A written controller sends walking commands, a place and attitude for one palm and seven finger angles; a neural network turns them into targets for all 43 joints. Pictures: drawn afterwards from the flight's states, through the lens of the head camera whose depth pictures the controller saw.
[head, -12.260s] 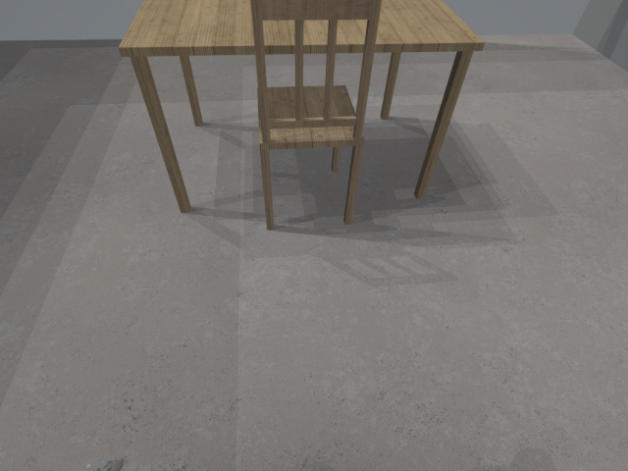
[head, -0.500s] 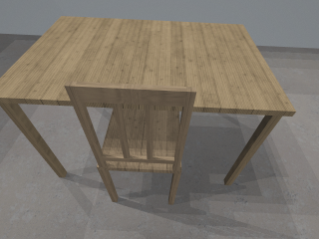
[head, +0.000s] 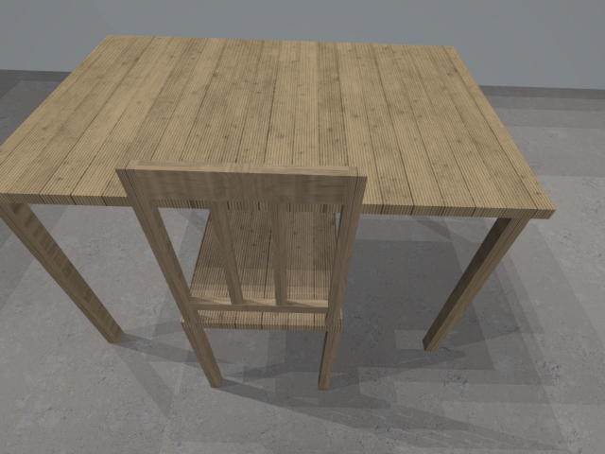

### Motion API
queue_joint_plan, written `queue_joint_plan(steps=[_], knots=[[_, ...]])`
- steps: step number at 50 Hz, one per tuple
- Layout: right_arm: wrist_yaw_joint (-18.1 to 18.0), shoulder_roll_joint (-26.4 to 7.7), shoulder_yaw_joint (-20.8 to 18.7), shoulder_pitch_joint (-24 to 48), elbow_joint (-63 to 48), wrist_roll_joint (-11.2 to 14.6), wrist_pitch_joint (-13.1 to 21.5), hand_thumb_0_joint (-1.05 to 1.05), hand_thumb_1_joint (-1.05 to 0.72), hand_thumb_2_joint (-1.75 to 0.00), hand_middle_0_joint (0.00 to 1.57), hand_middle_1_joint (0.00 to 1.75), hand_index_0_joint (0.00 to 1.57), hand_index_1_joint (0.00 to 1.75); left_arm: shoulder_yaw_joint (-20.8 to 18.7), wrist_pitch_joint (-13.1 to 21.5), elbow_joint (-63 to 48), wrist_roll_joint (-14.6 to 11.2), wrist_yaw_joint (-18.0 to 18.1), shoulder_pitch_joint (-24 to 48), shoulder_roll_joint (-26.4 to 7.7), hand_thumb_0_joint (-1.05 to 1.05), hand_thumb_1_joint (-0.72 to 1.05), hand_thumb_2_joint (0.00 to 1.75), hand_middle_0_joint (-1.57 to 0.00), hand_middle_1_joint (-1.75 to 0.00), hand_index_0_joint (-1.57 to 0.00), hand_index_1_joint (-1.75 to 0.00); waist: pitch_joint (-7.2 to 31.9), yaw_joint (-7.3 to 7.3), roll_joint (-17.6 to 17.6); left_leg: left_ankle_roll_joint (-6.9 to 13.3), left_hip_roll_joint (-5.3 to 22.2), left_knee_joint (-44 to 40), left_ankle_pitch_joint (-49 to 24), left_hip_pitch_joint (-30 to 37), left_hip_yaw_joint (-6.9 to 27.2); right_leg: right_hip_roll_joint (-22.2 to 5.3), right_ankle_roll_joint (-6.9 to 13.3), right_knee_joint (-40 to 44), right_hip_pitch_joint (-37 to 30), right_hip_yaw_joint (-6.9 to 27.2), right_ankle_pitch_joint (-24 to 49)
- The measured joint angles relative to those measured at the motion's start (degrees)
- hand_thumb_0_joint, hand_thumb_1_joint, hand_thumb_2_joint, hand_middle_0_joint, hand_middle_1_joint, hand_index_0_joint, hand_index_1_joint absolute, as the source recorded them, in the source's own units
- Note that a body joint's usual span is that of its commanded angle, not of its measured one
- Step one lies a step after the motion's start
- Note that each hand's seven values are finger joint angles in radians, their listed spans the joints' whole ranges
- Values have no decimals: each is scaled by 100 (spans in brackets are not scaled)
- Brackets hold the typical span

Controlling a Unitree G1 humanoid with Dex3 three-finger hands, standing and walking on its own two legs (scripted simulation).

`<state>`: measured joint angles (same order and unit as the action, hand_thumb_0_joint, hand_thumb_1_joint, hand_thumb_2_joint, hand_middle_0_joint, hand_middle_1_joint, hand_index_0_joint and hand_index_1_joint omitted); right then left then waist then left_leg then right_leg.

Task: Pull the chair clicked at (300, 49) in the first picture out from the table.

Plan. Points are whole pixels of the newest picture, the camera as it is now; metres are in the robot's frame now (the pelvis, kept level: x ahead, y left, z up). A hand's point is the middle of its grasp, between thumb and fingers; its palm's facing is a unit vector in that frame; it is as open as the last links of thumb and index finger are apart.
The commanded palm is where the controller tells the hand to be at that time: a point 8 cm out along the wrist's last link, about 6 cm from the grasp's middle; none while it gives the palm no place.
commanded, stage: look again from close up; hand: left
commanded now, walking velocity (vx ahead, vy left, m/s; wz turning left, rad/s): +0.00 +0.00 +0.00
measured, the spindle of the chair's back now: (228, 257) +0.46 +0.17 -0.08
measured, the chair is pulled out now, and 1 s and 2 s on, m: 0.00 0.00 0.00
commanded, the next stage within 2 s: raise the hand toward the chair's back in 0.30 s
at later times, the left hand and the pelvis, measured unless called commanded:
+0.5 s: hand out of the picture +0.06 +0.19 -0.14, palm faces +0.19 -0.95 -0.26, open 7.3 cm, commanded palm +0.10 +0.20 -0.07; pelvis +0.00 -0.01 -0.01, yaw +1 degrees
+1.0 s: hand (186, 451) +0.14 +0.16 -0.06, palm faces +0.16 -0.98 -0.08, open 10.8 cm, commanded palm +0.13 +0.21 -0.06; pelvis -0.02 -0.06 -0.11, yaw +5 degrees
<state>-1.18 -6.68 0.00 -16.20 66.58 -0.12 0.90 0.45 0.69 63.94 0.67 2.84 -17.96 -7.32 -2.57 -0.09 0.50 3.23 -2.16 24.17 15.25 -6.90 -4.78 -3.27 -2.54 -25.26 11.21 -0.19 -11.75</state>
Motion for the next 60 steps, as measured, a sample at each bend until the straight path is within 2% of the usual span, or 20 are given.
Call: queue_joint_plan(steps=[21, 22, 23, 24, 25, 27, 29, 30, 32, 35, 36, 38, 40, 43, 46, 50, 52, 55, 58, 60], knots=[[-12, 17, 21, -64, -29, 7, 4, 0, -91, -90, 19, 30, 19, 30, 30, 37, 49, 15, 29, -95, 86, 0, 91, 90, -20, -29, -20, -30, 31, -8, -30, -28, 57, 87, 44, -78, 3, 52, 22, -1, 38, -8, -6], [-26, -2, 76, -176, -318, 43, 48, 0, -91, -90, 20, 30, 19, 30, 36, -344, -841, -195, 48, -359, 53, 1, 91, 90, -20, -29, -20, -30, 16, -34, -16, -35, 56, 185, 77, -153, 28, 44, 27, -82, 97, -34, -31], [-131, -42, 150, -335, -571, 61, 256, 1, -92, -90, 20, 30, 20, 30, -29, -790, -1987, -315, 190, -697, -78, 3, 93, 90, -20, -30, -21, -30, 12, 7, 42, -48, 33, 237, 105, -170, 15, 22, 80, -255, 179, -18, -112], [-202, -97, 168, -500, -793, 97, 543, 2, -93, -90, 20, 30, 20, 30, -69, -742, -2894, -428, 330, -978, -237, 5, 95, 89, -20, -29, -21, -30, 86, 31, 102, -62, -5, 287, 133, -229, 4, -13, 161, -493, 322, 2, -282], [-234, -170, 165, -624, -989, 168, 846, 3, -94, -90, 20, 30, 20, 30, -72, -590, -3603, -546, 473, -1151, -381, 5, 96, 89, -20, -29, -21, -30, 183, 3, 144, -67, -57, 368, 163, -326, 24, -59, 222, -686, 455, 5, -369], [-266, -404, 120, -712, -1381, 247, 1313, 3, -94, -90, 20, 30, 20, 30, -73, -282, -4629, -788, 598, -1140, -500, 6, 95, 88, -20, -29, -20, -29, 311, -104, 42, -58, -87, 712, 280, -605, 161, -115, 144, -912, 614, -115, -481], [-245, -672, 44, -593, -1746, 197, 1577, 3, -93, -90, 20, 30, 20, 30, -123, 214, -5231, -865, 538, -863, -462, 5, 92, 87, -19, -29, -19, -29, 493, -232, -113, -64, -54, 1170, 447, -1046, 280, -108, 96, -1157, 914, -241, -580], [-213, -770, -9, -477, -1922, 154, 1655, 3, -93, -90, 20, 30, 20, 30, -172, 569, -5377, -889, 432, -668, -412, 5, 90, 87, -18, -28, -19, -29, 613, -273, -135, -81, -34, 1424, 537, -1332, 299, -98, 109, -1365, 1175, -260, -651], [-107, -875, -135, -194, -2285, 84, 1731, 2, -93, -90, 20, 30, 20, 30, -288, 1375, -5511, -1016, 14, -324, -259, 4, 85, 85, -18, -28, -18, -28, 867, -287, -68, -127, 29, 1968, 742, -1954, 259, -54, 152, -1892, 1819, -215, -822], [143, -903, -336, 264, -2859, 42, 1676, 2, -92, -90, 20, 30, 20, 30, -424, 2586, -5505, -1138, -929, -172, -34, 2, 78, 83, -17, -27, -18, -27, 1107, -290, 114, -180, 169, 2777, 1082, -2749, 199, 61, 220, -2675, 2655, -149, -1094], [207, -900, -391, 400, -3060, 42, 1632, 2, -92, -90, 20, 30, 20, 30, -449, 2891, -5485, -1115, -1201, -218, -5, 2, 75, 82, -17, -26, -18, -27, 1155, -285, 172, -204, 207, 3039, 1196, -2988, 195, 90, 249, -2932, 2904, -143, -1197], [271, -888, -476, 628, -3449, 62, 1498, 1, -91, -90, 20, 30, 19, 30, -483, 3148, -5494, -1064, -1556, -417, -20, 1, 70, 80, -17, -26, -18, -26, 1202, -224, 285, -265, 267, 3506, 1397, -3404, 204, 131, 292, -3411, 3342, -145, -1394], [259, -885, -513, 796, -3785, 90, 1341, 1, -91, -90, 19, 30, 19, 30, -513, 3036, -5596, -1091, -1664, -710, -94, 1, 64, 78, -17, -25, -18, -26, 1181, -125, 345, -303, 303, 3885, 1557, -3731, 262, 152, 346, -3780, 3656, -198, -1555], [159, -849, -488, 948, -4052, 92, 1229, 1, -91, -90, 19, 30, 19, 30, -684, 2848, -5865, -1180, -1532, -1152, -239, 1, 57, 75, -17, -24, -18, -25, 1138, 57, 317, -395, 351, 4300, 1720, -4118, 439, 180, 454, -4119, 3960, -369, -1732], [53, -776, -355, 1021, -4033, 67, 1250, 1, -91, -90, 19, 30, 19, 30, -933, 3021, -6232, -1348, -1448, -1370, -392, 1, 49, 72, -16, -23, -17, -24, 1122, 205, 194, -459, 380, 4613, 1815, -4470, 677, 195, 521, -4310, 4181, -599, -1834], [-38, -664, -67, 1066, -3732, 88, 1376, 1, -91, -90, 20, 30, 19, 30, -1053, 3275, -6490, -1629, -1887, -1035, -524, 1, 40, 68, -14, -22, -15, -22, 1084, 312, -31, -511, 388, 4909, 1869, -4862, 915, 198, 577, -4475, 4438, -827, -1889], [-74, -570, 54, 1033, -3580, 134, 1377, 1, -90, -90, 20, 30, 20, 30, -1034, 3099, -6473, -1707, -2207, -730, -579, 1, 35, 66, -14, -21, -14, -21, 1060, 311, -117, -520, 391, 4967, 1872, -4968, 949, 201, 587, -4510, 4526, -858, -1887], [-111, -412, 149, 904, -3413, 198, 1281, 1, -90, -90, 20, 30, 20, 30, -1043, 2506, -6344, -1760, -2516, -384, -646, 1, 28, 63, -13, -20, -14, -20, 1022, 212, -212, -522, 397, 4903, 1840, -4962, 909, 208, 575, -4458, 4541, -819, -1847], [-142, -305, 114, 675, -3328, 220, 1170, 1, -90, -90, 20, 30, 20, 30, -1137, 2028, -6310, -1797, -2446, -340, -630, 1, 21, 60, -13, -19, -13, -19, 1017, 61, -250, -491, 396, 4698, 1782, -4806, 799, 211, 528, -4300, 4441, -715, -1781], [-161, -303, 50, 503, -3297, 214, 1131, 1, -90, -90, 20, 30, 20, 30, -1210, 1942, -6328, -1803, -2271, -417, -586, 1, 16, 58, -12, -18, -13, -19, 1039, -21, -252, -456, 392, 4546, 1740, -4691, 723, 211, 492, -4175, 4361, -643, -1732]])
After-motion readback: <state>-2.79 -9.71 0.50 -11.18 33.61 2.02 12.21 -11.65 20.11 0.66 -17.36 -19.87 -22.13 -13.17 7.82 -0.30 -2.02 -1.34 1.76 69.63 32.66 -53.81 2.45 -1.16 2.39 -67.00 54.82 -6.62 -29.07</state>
